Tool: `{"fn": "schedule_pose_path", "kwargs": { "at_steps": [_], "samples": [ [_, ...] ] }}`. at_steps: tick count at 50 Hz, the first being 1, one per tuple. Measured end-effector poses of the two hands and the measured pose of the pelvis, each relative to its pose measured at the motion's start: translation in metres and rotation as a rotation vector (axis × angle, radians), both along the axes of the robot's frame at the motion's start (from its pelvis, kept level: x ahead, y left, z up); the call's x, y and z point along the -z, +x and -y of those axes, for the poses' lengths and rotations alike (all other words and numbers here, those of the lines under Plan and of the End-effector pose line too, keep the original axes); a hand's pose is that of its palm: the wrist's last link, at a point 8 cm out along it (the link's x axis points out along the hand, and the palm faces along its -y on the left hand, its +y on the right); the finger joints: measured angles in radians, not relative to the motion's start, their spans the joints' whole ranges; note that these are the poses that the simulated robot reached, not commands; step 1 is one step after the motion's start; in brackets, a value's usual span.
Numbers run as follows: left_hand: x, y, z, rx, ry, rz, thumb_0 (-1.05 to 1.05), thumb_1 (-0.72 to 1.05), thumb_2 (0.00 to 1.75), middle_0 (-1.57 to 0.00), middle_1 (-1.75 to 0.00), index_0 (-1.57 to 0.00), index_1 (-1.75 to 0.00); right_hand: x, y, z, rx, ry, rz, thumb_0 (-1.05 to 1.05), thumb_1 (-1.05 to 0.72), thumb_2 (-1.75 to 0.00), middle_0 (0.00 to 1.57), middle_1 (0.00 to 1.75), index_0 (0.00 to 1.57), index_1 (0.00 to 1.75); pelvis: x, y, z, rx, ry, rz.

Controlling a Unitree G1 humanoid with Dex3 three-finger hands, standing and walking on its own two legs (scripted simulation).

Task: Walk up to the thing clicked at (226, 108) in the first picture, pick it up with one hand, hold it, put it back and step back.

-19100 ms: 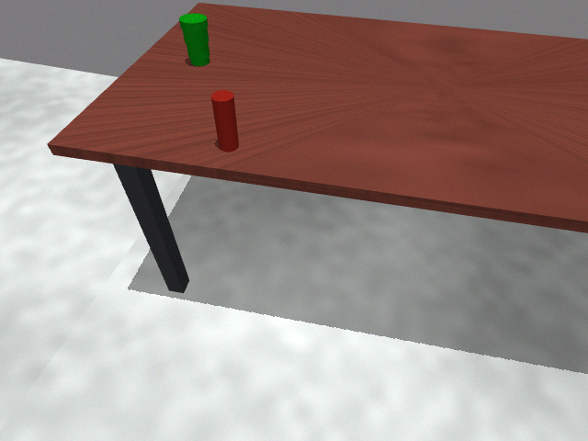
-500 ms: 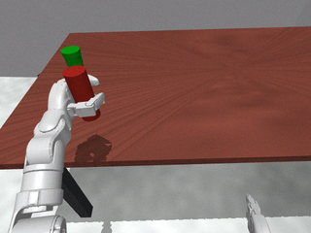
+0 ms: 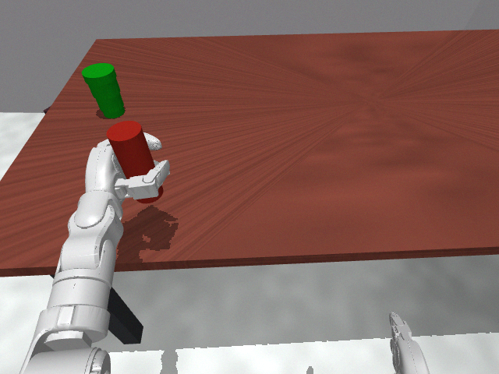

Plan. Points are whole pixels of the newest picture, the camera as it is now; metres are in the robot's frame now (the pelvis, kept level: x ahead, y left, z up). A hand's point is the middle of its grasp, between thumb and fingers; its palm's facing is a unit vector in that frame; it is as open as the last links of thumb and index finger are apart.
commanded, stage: lower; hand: left
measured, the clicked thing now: (137, 165) +0.40 +0.16 +0.15
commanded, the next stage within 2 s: loosen in 1.52 s
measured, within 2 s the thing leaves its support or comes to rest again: rests again in 1.26 s
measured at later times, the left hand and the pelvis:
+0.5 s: hand (159, 189) +0.41 +0.14 +0.09, palm faces +0.02 -1.00 +0.03, open 6.2 cm; pelvis +0.00 +0.00 -0.01, yaw +0 degrees
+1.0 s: hand (164, 200) +0.42 +0.14 +0.05, palm faces +0.00 -1.00 +0.02, open 6.2 cm; pelvis -0.01 +0.01 -0.03, yaw -1 degrees
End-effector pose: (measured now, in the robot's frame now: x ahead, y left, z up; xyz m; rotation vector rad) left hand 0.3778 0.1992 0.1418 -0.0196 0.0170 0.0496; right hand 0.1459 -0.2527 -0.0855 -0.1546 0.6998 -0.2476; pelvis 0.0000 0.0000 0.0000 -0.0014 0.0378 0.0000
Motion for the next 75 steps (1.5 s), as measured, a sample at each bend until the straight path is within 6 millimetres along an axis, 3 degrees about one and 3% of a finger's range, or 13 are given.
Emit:
{"fn": "schedule_pose_path", "kwargs": {
  "at_steps": [8, 21, 42, 75],
  "samples": [
    [0.008, 0.006, 0.0, -0.002, -0.002, 0.008, 0.01, 0.07, 1.12, -0.93, -1.15, -0.92, -1.16, 0.001, 0.001, 0.003, 0.012, 0.003, -0.037, -0.01, 0.54, -0.05, 0.05, 0.05, 0.05, 0.05, -0.001, 0.003, 0.001, 0.001, 0.001, -0.008],
    [0.049, 0.009, 0.002, 0.025, -0.012, -0.029, 0.01, 0.07, 1.12, -0.94, -1.14, -0.93, -1.15, -0.001, 0.001, 0.005, 0.01, -0.003, -0.053, -0.01, 0.53, -0.05, 0.05, 0.05, 0.05, 0.05, 0.003, 0.0, 0.004, 0.001, -0.003, -0.05],
    [0.087, 0.017, 0.002, 0.052, -0.005, -0.019, 0.01, 0.06, 1.12, -0.94, -1.14, -0.93, -1.15, -0.001, -0.011, 0.003, 0.012, -0.028, -0.021, -0.01, 0.51, -0.06, 0.05, 0.05, 0.05, 0.05, 0.022, -0.007, -0.004, 0.009, -0.015, -0.123],
    [0.119, 0.026, 0.006, 0.055, -0.005, 0.003, 0.01, 0.06, 1.12, -0.94, -1.14, -0.93, -1.15, -0.011, -0.014, -0.008, -0.048, -0.079, 0.034, -0.01, 0.5, -0.06, 0.05, 0.05, 0.05, 0.05, 0.041, -0.009, -0.009, 0.01, -0.026, -0.178]
  ]
}}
